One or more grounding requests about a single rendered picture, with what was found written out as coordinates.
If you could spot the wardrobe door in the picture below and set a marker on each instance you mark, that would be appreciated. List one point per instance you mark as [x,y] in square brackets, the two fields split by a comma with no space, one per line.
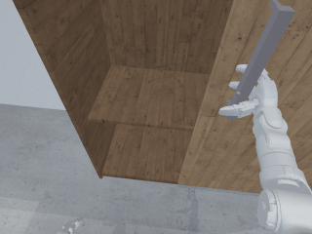
[222,153]

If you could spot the robot right forearm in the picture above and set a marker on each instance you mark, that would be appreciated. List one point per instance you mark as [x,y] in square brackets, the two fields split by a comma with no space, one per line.
[278,168]

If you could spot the handle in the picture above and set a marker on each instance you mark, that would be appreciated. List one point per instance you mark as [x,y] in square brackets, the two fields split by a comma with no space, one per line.
[273,31]

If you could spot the left robot hand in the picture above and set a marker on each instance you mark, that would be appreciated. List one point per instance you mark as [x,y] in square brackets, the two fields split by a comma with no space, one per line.
[71,226]

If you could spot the right robot hand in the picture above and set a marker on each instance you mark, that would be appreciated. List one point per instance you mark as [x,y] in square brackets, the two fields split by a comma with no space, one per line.
[264,94]

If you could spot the robot right upper arm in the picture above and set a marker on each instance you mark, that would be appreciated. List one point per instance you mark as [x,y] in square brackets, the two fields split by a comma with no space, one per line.
[282,211]

